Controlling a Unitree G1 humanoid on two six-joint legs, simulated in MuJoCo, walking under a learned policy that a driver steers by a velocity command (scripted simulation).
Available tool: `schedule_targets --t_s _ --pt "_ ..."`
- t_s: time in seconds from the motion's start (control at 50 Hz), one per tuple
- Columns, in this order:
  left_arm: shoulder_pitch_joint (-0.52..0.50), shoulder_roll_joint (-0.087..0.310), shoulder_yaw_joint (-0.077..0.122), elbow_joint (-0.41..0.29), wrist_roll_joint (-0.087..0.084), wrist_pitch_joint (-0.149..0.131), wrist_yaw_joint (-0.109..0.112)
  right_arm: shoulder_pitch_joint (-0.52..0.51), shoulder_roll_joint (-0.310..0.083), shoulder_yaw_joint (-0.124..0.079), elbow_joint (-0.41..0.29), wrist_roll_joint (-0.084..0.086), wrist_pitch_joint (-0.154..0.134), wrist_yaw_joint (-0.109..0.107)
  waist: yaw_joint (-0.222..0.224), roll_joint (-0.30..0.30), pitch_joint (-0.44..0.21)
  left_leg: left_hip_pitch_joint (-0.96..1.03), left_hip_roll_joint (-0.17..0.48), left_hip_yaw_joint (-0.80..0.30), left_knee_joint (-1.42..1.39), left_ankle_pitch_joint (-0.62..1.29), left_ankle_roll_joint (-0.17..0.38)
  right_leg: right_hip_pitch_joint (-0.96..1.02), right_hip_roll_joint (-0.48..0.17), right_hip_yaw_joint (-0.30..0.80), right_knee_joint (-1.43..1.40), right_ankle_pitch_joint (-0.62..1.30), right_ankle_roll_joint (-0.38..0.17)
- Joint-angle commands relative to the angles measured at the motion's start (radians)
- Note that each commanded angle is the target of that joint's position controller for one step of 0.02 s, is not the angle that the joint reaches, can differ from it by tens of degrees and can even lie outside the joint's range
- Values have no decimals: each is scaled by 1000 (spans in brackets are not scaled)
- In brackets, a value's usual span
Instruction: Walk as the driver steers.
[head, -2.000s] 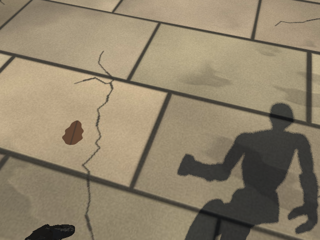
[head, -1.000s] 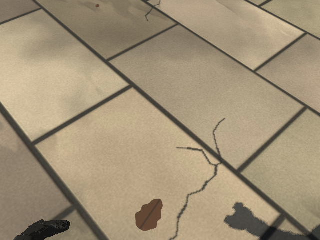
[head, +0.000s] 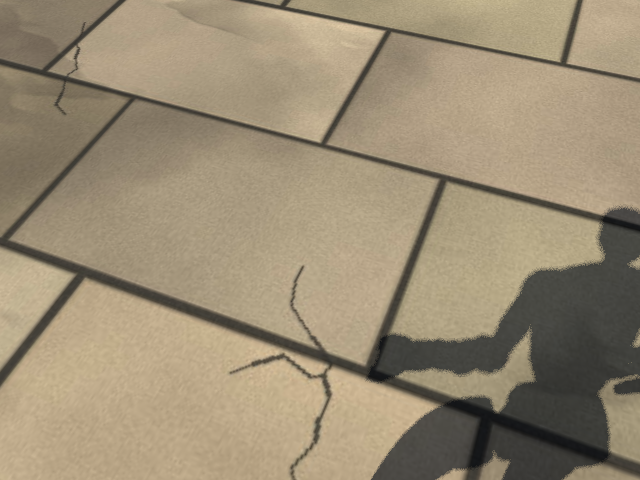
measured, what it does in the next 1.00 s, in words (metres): steps on the spot, turning left: left foot, then right foot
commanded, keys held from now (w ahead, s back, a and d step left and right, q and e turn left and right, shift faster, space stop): no key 0.10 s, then q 0.66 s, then w+q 0.12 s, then w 0.12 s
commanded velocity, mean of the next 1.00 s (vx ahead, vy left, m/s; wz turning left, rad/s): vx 0.05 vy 0.00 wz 0.26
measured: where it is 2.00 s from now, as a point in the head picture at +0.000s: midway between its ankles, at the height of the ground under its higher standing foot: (249, 468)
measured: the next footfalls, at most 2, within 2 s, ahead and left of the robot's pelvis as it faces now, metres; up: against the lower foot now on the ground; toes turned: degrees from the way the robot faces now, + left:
left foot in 0.40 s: +0.03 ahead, +0.12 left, +0.00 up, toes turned +3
right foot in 0.74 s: +0.06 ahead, -0.13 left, +0.00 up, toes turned +17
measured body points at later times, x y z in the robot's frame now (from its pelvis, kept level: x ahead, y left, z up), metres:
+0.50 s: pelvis +0.00 -0.01 +0.00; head +0.03 +0.01 +0.45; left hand +0.15 +0.28 -0.10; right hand +0.13 -0.29 -0.10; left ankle -0.01 +0.11 -0.73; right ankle -0.02 -0.11 -0.70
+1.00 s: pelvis +0.01 -0.04 +0.02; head +0.03 -0.05 +0.47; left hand -0.02 +0.25 -0.08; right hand +0.26 -0.26 -0.08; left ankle -0.03 +0.12 -0.65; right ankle +0.02 -0.14 -0.73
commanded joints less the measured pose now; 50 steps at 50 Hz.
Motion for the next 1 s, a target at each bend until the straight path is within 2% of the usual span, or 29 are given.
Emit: schedule_targets --t_s 0.02,0.04,0.06,0.08,0.1,0.18,0.22,0.26,0.3,0.36,0.4,0.42,0.44,0.46,0.48,0.5,0.54,0.56,0.6,0.66,0.72,0.74,0.76,0.78,0.8,0.84,0.9,0.94,1.0 --pt "115 248 63 -71 43 -32 12 -52 -82 -16 -99 -33 -19 -4 80 -271 -199 -371 -98 -111 498 -356 -34 298 -412 512 -177 748 -338" --pt "97 206 48 -63 52 -51 6 -77 -122 -28 -92 -8 -13 -10 83 -176 -177 -361 -72 -160 569 -301 -25 250 -359 422 -194 656 -320" --pt "45 172 38 -54 39 -63 10 -65 -122 -32 -78 2 -7 -14 52 -148 -145 -359 -60 -174 556 -219 -16 223 -294 347 -196 564 -261" --pt "2 142 27 -53 22 -64 15 -43 -118 -34 -56 -4 0 -22 34 -128 -133 -354 -52 -178 528 -156 -20 213 -252 306 -196 503 -217" --pt "-27 128 18 -52 14 -63 20 -23 -120 -36 -48 -11 5 -26 18 -146 -126 -318 -57 -173 527 -97 -30 178 -231 275 -199 527 -206" --pt "-62 28 -25 -20 39 -74 29 40 -54 -9 -3 0 9 -9 -5 -147 -154 -146 -40 -166 309 28 -45 146 -179 154 -213 473 -181" --pt "-47 47 -23 8 48 -76 28 3 -42 5 -9 -1 11 -1 26 -160 -127 -67 -36 -155 170 22 -40 122 -188 153 -230 378 -185" --pt "-39 93 -11 31 50 -73 26 -11 -82 -1 -18 5 13 0 43 -163 -89 -45 -48 -138 111 -18 -31 106 -217 189 -239 289 -205" --pt "-46 128 1 42 38 -66 28 -8 -112 -8 -25 13 14 -1 44 -151 -54 -66 -59 -129 82 -46 -17 108 -247 226 -231 256 -217" --pt "-58 140 9 55 19 -54 40 31 -96 -5 -20 10 9 1 17 -124 -53 -47 -76 -102 -9 15 12 140 -263 222 -180 354 -205" --pt "-30 131 15 71 11 -51 48 45 -111 -7 -26 1 4 6 6 -79 -68 14 -65 -137 -130 252 57 140 -222 169 -117 322 -140" --pt "-23 110 15 57 27 -56 52 49 -170 -22 -31 -3 2 3 31 38 -91 62 -5 -229 -117 512 101 97 -144 87 -23 245 -83" --pt "-57 82 12 34 41 -60 56 69 -198 -35 -24 8 2 0 34 180 -113 92 79 -390 -172 541 201 17 -16 -37 100 124 -8" --pt "-130 64 9 21 42 -60 58 76 -189 -33 -36 3 -1 -1 -15 229 -89 137 158 -534 -248 547 297 -105 65 -42 213 -51 33" --pt "-171 55 10 2 34 -59 56 120 -178 -30 -30 -14 -12 -3 -54 250 -99 202 219 -624 -299 564 363 -227 80 30 395 -330 38" --pt "-149 58 16 9 20 -55 50 111 -181 -30 -32 -18 -26 -4 -40 183 -108 220 213 -604 -288 583 367 -271 61 86 536 -383 43" --pt "-92 67 21 26 14 -51 45 24 -180 -35 -48 10 -32 -8 14 81 -101 220 143 -492 -253 569 281 -288 12 108 465 -275 53" --pt "-100 57 18 29 18 -55 46 6 -169 -34 -52 19 -23 -11 11 85 -104 214 110 -468 -245 567 255 -261 15 89 385 -234 67" --pt "-95 32 10 29 15 -65 38 9 -177 -40 -55 17 3 -18 1 117 -133 201 81 -458 -229 579 251 -185 36 69 284 -178 90" --pt "-59 53 13 35 2 -71 22 -7 -188 -48 -71 18 25 -18 -5 155 -155 149 66 -490 -227 503 243 -64 57 60 116 -97 89" --pt "39 77 30 63 8 -77 14 -52 -169 -39 -87 32 33 -18 47 148 -143 45 9 -517 -187 295 179 113 60 37 -171 105 59" --pt "74 131 45 66 19 -77 22 -21 -129 -28 -85 23 31 -19 39 53 -150 -66 -51 -467 -81 108 122 224 -66 146 -218 128 15" --pt "56 237 65 52 41 -67 30 15 -63 -11 -104 12 25 -18 -2 -258 -122 -276 -218 -287 146 -206 51 252 -308 442 -281 201 -126" --pt "52 207 54 32 73 -79 25 20 -146 -35 -103 4 14 -21 21 -243 -120 -309 -169 -296 377 -285 25 164 -419 577 -328 74 -243" --pt "8 153 36 20 66 -92 27 23 -195 -53 -89 15 12 -16 3 -163 -78 -332 -130 -304 469 -196 30 130 -375 511 -354 -131 -235" --pt "-37 123 27 21 20 -107 42 39 -177 -56 -63 8 17 -14 -5 -168 -28 -417 -102 -266 525 -58 15 169 -280 389 -380 -288 -152" --pt "52 109 18 42 24 -124 58 -16 -118 -37 -84 14 1 1 50 -134 -21 -455 -83 -225 536 59 -8 215 -252 283 -412 -233 -142" --pt "118 107 17 64 25 -134 52 -44 -89 -26 -98 15 -14 4 77 -127 -17 -476 -83 -229 458 86 -13 264 -259 263 -428 -207 -159" --pt "145 126 23 84 18 -143 39 -54 -65 -13 -105 13 -33 11 79 -132 -6 -452 -69 -214 303 114 -7 286 -275 220 -448 -133 -175"
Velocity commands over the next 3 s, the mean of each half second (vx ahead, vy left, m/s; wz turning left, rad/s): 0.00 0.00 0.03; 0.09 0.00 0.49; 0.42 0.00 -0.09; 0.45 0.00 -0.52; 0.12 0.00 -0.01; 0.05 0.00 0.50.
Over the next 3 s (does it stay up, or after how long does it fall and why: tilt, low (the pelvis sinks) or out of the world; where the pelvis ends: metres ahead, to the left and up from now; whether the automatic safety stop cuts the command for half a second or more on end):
stays up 0.57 0.17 0.00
